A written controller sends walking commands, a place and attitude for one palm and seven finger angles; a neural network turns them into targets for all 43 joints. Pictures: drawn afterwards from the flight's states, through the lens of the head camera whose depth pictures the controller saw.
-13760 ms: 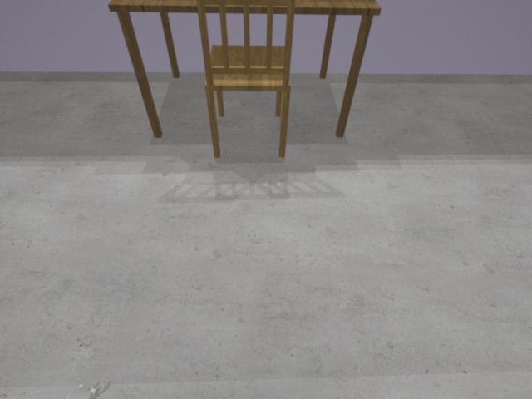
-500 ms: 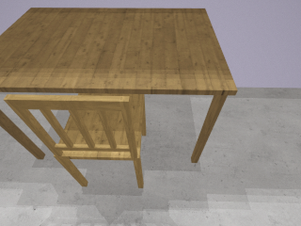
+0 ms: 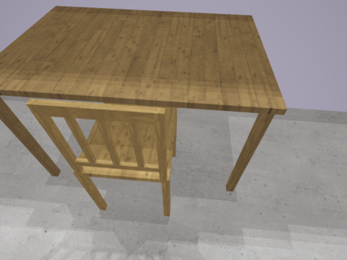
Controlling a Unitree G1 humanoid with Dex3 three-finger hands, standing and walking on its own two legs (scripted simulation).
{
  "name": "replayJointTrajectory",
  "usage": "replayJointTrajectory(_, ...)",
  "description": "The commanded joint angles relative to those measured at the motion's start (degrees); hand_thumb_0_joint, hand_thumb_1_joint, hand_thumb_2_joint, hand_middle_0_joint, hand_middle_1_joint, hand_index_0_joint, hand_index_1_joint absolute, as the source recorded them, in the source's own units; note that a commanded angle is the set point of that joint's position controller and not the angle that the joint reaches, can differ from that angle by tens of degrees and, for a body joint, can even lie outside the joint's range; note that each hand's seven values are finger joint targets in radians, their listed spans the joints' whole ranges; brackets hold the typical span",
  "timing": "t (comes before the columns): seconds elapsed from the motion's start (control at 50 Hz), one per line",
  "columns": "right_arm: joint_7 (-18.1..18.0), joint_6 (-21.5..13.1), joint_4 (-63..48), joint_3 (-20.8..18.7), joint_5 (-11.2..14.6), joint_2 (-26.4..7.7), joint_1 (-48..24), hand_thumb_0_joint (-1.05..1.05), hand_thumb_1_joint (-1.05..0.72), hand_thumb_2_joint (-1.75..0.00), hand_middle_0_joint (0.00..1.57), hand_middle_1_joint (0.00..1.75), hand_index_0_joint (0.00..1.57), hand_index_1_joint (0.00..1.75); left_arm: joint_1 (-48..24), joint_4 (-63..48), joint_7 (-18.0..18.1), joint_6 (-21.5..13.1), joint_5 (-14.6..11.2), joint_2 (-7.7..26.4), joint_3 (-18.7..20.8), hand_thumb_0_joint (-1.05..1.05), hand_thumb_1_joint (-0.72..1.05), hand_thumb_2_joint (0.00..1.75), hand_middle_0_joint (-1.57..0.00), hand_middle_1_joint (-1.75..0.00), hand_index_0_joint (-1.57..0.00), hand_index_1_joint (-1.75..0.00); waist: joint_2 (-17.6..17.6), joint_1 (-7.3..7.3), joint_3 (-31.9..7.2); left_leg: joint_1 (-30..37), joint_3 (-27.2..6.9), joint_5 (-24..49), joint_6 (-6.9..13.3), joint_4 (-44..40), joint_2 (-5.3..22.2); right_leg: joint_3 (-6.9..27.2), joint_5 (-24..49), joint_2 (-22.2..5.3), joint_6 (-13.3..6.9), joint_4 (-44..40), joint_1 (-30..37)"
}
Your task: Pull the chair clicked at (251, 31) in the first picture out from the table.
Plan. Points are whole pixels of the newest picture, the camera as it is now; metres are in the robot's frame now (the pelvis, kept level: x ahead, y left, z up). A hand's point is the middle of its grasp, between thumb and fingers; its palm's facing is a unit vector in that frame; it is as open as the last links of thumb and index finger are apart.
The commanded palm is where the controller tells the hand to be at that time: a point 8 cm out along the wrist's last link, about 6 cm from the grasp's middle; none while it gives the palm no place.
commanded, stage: come to a stop and stand still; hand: left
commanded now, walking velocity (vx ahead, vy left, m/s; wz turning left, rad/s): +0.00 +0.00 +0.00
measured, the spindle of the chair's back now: (109, 143) +0.47 +0.26 -0.10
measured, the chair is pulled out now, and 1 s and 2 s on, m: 0.00 0.00 0.00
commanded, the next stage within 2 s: look again from close up in 1.32 s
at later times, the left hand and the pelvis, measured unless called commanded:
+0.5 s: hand out of the picture -0.09 +0.27 -0.17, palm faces +0.08 -0.98 -0.21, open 7.3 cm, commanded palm none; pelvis -0.08 +0.09 +0.00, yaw +2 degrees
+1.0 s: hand out of the picture -0.20 +0.36 -0.20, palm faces +0.11 -0.98 -0.17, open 7.3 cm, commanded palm none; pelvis -0.13 +0.18 -0.01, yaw +3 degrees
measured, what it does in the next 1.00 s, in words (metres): steps to the left: right foot, then left foot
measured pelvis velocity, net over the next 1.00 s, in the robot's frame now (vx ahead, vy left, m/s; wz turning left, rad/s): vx -0.13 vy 0.18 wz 0.06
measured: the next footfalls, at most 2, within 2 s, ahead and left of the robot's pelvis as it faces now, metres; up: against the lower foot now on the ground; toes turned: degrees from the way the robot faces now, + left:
right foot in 0.46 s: -0.04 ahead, -0.05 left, +0.00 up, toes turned +2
left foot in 1.00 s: -0.07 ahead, +0.28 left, +0.00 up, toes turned +1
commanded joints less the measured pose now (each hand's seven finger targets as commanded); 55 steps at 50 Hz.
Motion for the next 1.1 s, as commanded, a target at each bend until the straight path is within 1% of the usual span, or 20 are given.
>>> replayJointTrajectory(0.0,-0.5,-1.2,-3.6,-1.1,0.2,-5.7,5.7,0.0,-0.9,-0.9,0.2,0.3,0.2,0.3,2.2,-5.3,0.9,-0.9,-0.4,8.2,1.8,0.0,0.9,0.9,-0.2,-0.3,-0.2,-0.3,-5.6,-1.27,-10.3,4.6,-5.1,21.6,2.8,-2.2,6.3,6.5,30.7,-8.6,-1.7,-1.1,5.3)
replayJointTrajectory(0.08,0.0,-1.0,-5.5,-0.5,-0.2,-6.4,2.5,0.0,-0.9,-0.9,0.2,0.3,0.2,0.3,0.2,-6.7,0.2,1.3,0.3,7.9,1.1,0.0,0.9,0.9,-0.2,-0.3,-0.2,-0.3,3.4,-0.67,3.3,-5.7,-11.1,6.8,4.5,-10.5,6.9,4.3,0.0,-4.0,-0.4,-5.0,-0.9)
replayJointTrajectory(0.2,0.5,-0.6,-6.6,-1.1,-0.8,-8.7,2.9,0.0,-0.9,-0.9,0.2,0.3,0.2,0.3,1.2,-8.3,-0.9,2.3,0.6,8.3,1.1,0.0,0.9,0.9,-0.2,-0.3,-0.2,-0.3,6.5,-0.2,3.5,-12.4,-17.5,-22.1,5.1,-23.0,8.1,2.1,-3.0,-1.3,-0.1,0.0,0.3)
replayJointTrajectory(0.36,0.4,-0.5,-5.1,-1.3,-0.6,-8.5,4.7,0.0,-0.9,-0.9,0.2,0.3,0.2,0.3,4.5,-7.6,-1.3,2.5,0.3,7.6,1.5,0.0,0.9,0.9,-0.2,-0.3,-0.2,-0.3,3.4,-0.19,-2.2,-4.9,-20.4,-18.3,6.0,-26.0,9.6,3.4,-5.8,-0.1,-0.5,3.4,-1.1)
replayJointTrajectory(0.46,0.1,0.0,-2.6,-1.0,-0.3,-7.5,5.9,0.0,-0.9,-0.9,0.2,0.3,0.2,0.3,12.2,-3.7,-0.9,2.3,0.1,7.4,1.6,0.0,0.9,0.9,-0.2,-0.3,-0.2,-0.3,1.7,1.05,-0.4,-5.4,-15.6,-13.3,-2.4,-26.6,5.6,3.4,-2.5,0.1,-2.3,-12.4,6.9)
replayJointTrajectory(0.54,0.0,1.0,0.1,-1.0,-0.2,-4.5,10.1,0.0,-0.9,-0.9,0.2,0.3,0.2,0.3,1.6,-5.3,-0.4,0.9,-0.2,8.3,1.7,0.0,0.9,0.9,-0.2,-0.3,-0.2,-0.3,-14.3,-4.44,2.2,8.5,-5.4,-1.6,-0.4,0.5,-1.6,18.8,-19.5,-13.1,-8.6,-24.6,-16.7)
replayJointTrajectory(0.6,0.3,0.2,3.0,-0.3,0.1,-2.6,15.4,0.0,-0.9,-0.9,0.2,0.3,0.2,0.3,-4.7,-7.1,-0.1,0.3,-0.8,8.2,1.6,0.0,0.9,0.9,-0.2,-0.3,-0.2,-0.3,-5.8,-7.34,-0.9,12.6,-7.5,2.0,0.9,-0.1,0.9,13.0,-9.3,-10.7,-6.0,-17.6,-17.8)
replayJointTrajectory(0.7,-0.4,-0.6,1.3,-1.1,-0.4,-8.1,8.2,0.0,-0.9,-0.9,0.2,0.3,0.2,0.3,11.1,-0.7,-0.6,2.6,0.3,5.6,1.3,0.0,0.9,0.9,-0.2,-0.3,-0.2,-0.3,10.9,0.24,3.5,-11.3,-25.8,-29.1,0.0,-32.5,10.7,3.7,-7.0,1.9,-0.8,9.3,-1.5)
replayJointTrajectory(0.78,-0.7,1.0,-1.7,-2.0,-0.1,-9.5,-3.5,0.0,-0.9,-0.9,0.2,0.3,0.2,0.3,33.0,5.3,-0.1,3.2,0.1,8.3,4.7,0.0,0.9,0.9,-0.2,-0.3,-0.2,-0.3,12.2,10.22,2.7,-17.2,-9.1,-4.1,-19.9,-37.5,0.6,-5.4,-10.7,4.4,-0.8,-0.4,18.1)
replayJointTrajectory(0.8,-0.6,1.8,-1.2,-2.6,0.4,-9.7,-6.4,0.0,-0.9,-0.9,0.2,0.3,0.2,0.3,38.5,7.0,0.1,2.7,-0.2,8.6,5.7,0.0,0.9,0.9,-0.2,-0.3,-0.2,-0.3,3.8,14.05,3.9,-19.2,-2.4,-2.0,-22.8,-21.3,-5.3,-5.5,-8.8,1.6,-2.7,-16.5,24.6)
replayJointTrajectory(0.82,-1.0,2.7,0.0,-2.9,2.6,-5.5,-3.8,0.0,-0.9,-0.9,0.2,0.3,0.2,0.3,30.3,5.4,1.1,2.1,-0.1,10.5,5.3,0.0,0.9,0.9,-0.2,-0.3,-0.2,-0.3,-25.8,10.3,3.4,-10.6,-0.1,-11.3,-15.9,22.2,-11.1,14.5,-9.6,-16.9,-9.2,-28.4,5.9)
replayJointTrajectory(0.84,-0.3,2.9,0.5,-4.0,1.3,-5.6,8.7,0.0,-0.9,-0.9,0.2,0.3,0.2,0.3,3.7,-3.3,1.3,2.1,0.5,7.5,2.6,0.0,0.9,0.9,-0.2,-0.3,-0.2,-0.3,-23.4,-4.03,7.1,-10.7,-13.2,-16.0,-4.4,43.9,-2.5,23.1,-5.4,-24.2,-11.4,-23.9,-16.7)
replayJointTrajectory(0.86,0.2,3.0,2.1,-3.9,0.2,-5.5,18.2,0.0,-0.9,-0.9,0.2,0.3,0.2,0.3,-13.3,-9.2,1.6,0.7,0.9,7.3,2.5,0.0,0.9,0.9,-0.2,-0.3,-0.2,-0.3,-13.8,-11.86,3.8,-2.5,-13.4,-9.3,2.7,45.1,-0.7,13.6,-0.2,-21.7,-10.0,-23.5,-21.6)
replayJointTrajectory(0.88,1.4,2.1,3.2,-3.3,0.5,-3.5,21.6,0.0,-0.9,-0.9,0.2,0.3,0.2,0.3,-22.2,-11.9,1.3,-0.3,0.7,13.0,3.8,0.0,0.9,0.9,-0.2,-0.3,-0.2,-0.3,-14.3,-15.11,0.5,6.0,-12.1,-11.0,8.0,39.1,3.3,12.5,-2.1,-21.0,-8.7,-22.0,-24.1)
replayJointTrajectory(0.9,2.1,0.5,2.9,-2.2,0.9,-1.9,20.8,0.0,-0.9,-0.9,0.2,0.3,0.2,0.3,-16.9,-11.3,0.2,-0.8,1.0,11.4,3.6,0.0,0.9,0.9,-0.2,-0.3,-0.2,-0.3,-13.2,-12.0,0.1,3.1,-8.6,-12.4,1.9,18.3,2.4,10.2,-4.9,-16.1,-5.4,-17.6,-17.3)
replayJointTrajectory(0.94,1.2,-0.6,3.4,-1.4,0.2,-1.8,16.9,0.0,-0.9,-0.9,0.2,0.3,0.2,0.3,-4.0,-6.3,-0.1,0.9,0.7,7.2,2.7,0.0,0.9,0.9,-0.2,-0.3,-0.2,-0.3,-2.3,-5.91,2.6,7.0,-3.5,-4.0,0.1,-5.3,1.1,5.8,-9.3,-8.7,-2.3,-2.7,-14.3)
replayJointTrajectory(0.96,0.5,-1.4,3.5,-1.3,-0.4,-4.4,17.6,0.0,-0.9,-0.9,0.2,0.3,0.2,0.3,2.7,-4.0,-1.0,1.6,-0.1,5.5,2.1,0.0,0.9,0.9,-0.2,-0.3,-0.2,-0.3,13.9,-4.27,1.9,6.1,-10.1,-9.7,-0.5,-12.0,2.1,3.6,-13.9,-4.1,-1.6,8.8,-15.5)
replayJointTrajectory(0.98,-0.2,-1.8,2.1,-1.8,-1.0,-7.5,17.5,0.0,-0.9,-0.9,0.2,0.3,0.2,0.3,6.6,-4.4,-1.4,2.0,0.1,4.4,2.3,0.0,0.9,0.9,-0.2,-0.3,-0.2,-0.3,25.4,-3.31,2.6,1.7,-30.4,-21.0,2.5,-20.6,12.2,3.4,-16.4,1.4,0.6,21.6,-21.3)
replayJointTrajectory(1.02,-1.7,-1.0,-2.1,-2.9,-1.9,-13.9,10.8,0.0,-0.9,-0.9,0.2,0.3,0.2,0.3,3.0,-8.7,-3.1,2.3,0.8,7.5,3.6,0.0,0.9,0.9,-0.2,-0.3,-0.2,-0.3,11.0,-1.08,6.0,-12.2,-40.9,-36.6,11.4,-28.1,21.8,9.4,-9.8,-1.3,-0.1,34.5,-22.6)
replayJointTrajectory(1.08,-1.8,-2.1,-1.1,-1.5,-1.5,-8.5,8.9,0.0,-0.9,-0.9,0.2,0.3,0.2,0.3,2.6,-5.2,-3.4,2.8,1.4,8.1,4.0,0.0,0.9,0.9,-0.2,-0.3,-0.2,-0.3,1.0,-0.12,4.0,-6.8,-32.1,-22.1,2.2,-25.4,15.6,11.9,4.6,-0.6,0.3,39.8,-25.3)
